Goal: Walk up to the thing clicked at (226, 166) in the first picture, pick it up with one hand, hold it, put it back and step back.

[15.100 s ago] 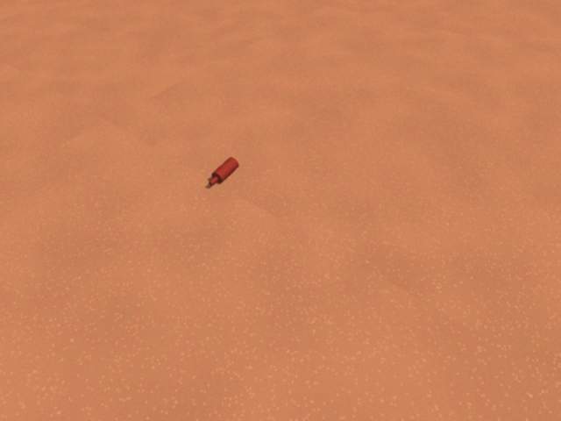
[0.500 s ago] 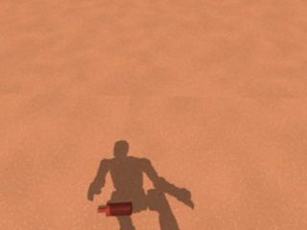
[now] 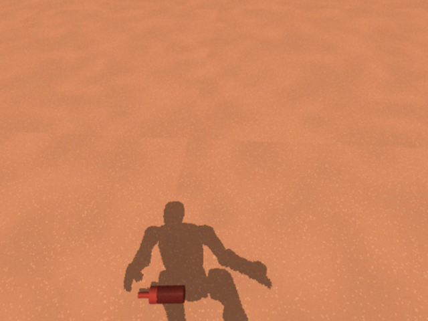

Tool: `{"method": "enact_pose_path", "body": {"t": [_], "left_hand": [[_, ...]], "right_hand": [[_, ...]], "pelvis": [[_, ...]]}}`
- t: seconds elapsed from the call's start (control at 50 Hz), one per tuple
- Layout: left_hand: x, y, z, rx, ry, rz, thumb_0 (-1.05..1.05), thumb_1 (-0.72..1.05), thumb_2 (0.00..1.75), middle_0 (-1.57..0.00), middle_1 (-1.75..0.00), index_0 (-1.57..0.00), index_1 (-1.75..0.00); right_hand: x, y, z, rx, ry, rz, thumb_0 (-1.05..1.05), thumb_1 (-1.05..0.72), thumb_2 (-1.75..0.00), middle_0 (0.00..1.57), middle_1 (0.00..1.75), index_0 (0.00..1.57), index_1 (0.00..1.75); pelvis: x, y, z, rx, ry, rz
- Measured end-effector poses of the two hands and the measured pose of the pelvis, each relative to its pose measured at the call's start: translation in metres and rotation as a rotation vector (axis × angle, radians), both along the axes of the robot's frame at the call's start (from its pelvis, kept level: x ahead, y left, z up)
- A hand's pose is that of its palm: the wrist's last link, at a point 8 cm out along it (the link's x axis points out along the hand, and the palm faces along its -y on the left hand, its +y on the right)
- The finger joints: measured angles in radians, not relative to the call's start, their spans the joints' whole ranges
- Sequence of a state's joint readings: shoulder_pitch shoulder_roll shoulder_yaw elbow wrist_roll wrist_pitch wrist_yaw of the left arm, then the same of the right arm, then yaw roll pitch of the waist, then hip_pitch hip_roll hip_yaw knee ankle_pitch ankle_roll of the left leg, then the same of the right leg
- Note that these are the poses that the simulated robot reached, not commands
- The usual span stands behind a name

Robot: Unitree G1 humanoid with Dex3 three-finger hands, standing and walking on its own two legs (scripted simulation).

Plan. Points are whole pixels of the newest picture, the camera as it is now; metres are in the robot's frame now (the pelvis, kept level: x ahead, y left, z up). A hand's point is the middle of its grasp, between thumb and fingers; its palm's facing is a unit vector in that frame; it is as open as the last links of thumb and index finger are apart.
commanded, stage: walk up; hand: left
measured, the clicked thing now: (161, 294) +0.40 +0.28 -0.75
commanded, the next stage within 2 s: none
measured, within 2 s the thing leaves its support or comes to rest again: neither
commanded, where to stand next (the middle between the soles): +0.02 +0.01 m, yaw +2 degrees
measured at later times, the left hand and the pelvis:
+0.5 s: hand out of the picture +0.08 +0.24 -0.16, palm faces +0.02 -0.94 -0.33, open 7.4 cm; pelvis -0.01 -0.01 +0.00, yaw +0 degrees
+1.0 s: hand out of the picture -0.01 +0.31 -0.18, palm faces -0.02 -0.95 -0.30, open 7.4 cm; pelvis -0.08 +0.04 -0.01, yaw +1 degrees
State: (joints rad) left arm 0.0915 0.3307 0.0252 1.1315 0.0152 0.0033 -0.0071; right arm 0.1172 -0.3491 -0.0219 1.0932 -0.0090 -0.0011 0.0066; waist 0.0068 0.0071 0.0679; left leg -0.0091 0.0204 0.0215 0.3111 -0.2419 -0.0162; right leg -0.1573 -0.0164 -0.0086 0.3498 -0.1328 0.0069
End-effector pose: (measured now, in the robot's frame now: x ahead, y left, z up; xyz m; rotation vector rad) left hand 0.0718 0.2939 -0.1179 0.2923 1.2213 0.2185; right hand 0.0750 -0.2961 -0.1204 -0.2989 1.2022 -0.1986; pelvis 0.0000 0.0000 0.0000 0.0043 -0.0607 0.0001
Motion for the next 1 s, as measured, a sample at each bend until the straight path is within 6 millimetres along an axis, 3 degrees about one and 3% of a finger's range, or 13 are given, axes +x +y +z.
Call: {"method": "enact_pose_path", "body": {"t": [0.2,0.44,0.58,0.66,0.76,0.86,1.0], "left_hand": [[-0.016,-0.005,-0.001,0.003,0.037,0.016,0.01,0.9,0.9,-0.2,-0.3,-0.21,-0.29],[0.0,-0.011,0.0,-0.006,-0.006,0.0,0.01,0.9,0.9,-0.21,-0.3,-0.21,-0.3],[0.004,0.001,-0.004,0.02,-0.037,-0.01,0.01,0.9,0.9,-0.21,-0.3,-0.21,-0.3],[-0.001,0.017,-0.01,0.036,-0.05,-0.044,0.01,0.9,0.9,-0.21,-0.3,-0.21,-0.3],[-0.007,0.043,-0.028,0.025,-0.1,-0.067,0.01,0.9,0.9,-0.21,-0.3,-0.21,-0.3],[-0.034,0.053,-0.031,-0.022,-0.068,-0.031,0.01,0.9,0.9,-0.2,-0.3,-0.2,-0.29],[-0.083,0.066,-0.028,-0.033,0.048,-0.015,0.01,0.9,0.9,-0.2,-0.3,-0.2,-0.29]], "right_hand": [[-0.006,-0.004,-0.004,0.012,0.032,0.004,0.01,-0.9,-0.9,0.2,0.29,0.2,0.3],[-0.014,-0.008,-0.003,0.002,0.038,-0.007,0.01,-0.9,-0.9,0.2,0.29,0.2,0.3],[-0.022,-0.017,-0.005,-0.036,0.04,-0.013,0.01,-0.9,-0.9,0.2,0.29,0.2,0.3],[-0.04,-0.015,-0.004,-0.074,0.051,-0.008,0.0,-0.9,-0.9,0.2,0.29,0.2,0.3],[-0.085,-0.002,-0.005,-0.13,0.081,-0.007,0.0,-0.9,-0.9,0.2,0.29,0.2,0.3],[-0.135,0.026,0.009,-0.127,0.152,-0.014,0.01,-0.9,-0.9,0.2,0.29,0.2,0.3],[-0.147,0.031,0.03,-0.141,0.08,-0.042,0.01,-0.9,-0.9,0.21,0.3,0.21,0.3]], "pelvis": [[0.0,-0.006,0.0,-0.003,0.01,0.005],[-0.001,-0.008,0.0,0.0,0.011,0.004],[-0.03,-0.004,-0.008,0.0,0.019,0.013],[-0.052,0.01,-0.014,0.007,0.027,0.018],[-0.077,0.033,-0.031,-0.011,0.033,0.046],[-0.084,0.044,-0.019,-0.018,0.014,0.062],[-0.083,0.044,-0.006,-0.016,0.016,0.013]]}}
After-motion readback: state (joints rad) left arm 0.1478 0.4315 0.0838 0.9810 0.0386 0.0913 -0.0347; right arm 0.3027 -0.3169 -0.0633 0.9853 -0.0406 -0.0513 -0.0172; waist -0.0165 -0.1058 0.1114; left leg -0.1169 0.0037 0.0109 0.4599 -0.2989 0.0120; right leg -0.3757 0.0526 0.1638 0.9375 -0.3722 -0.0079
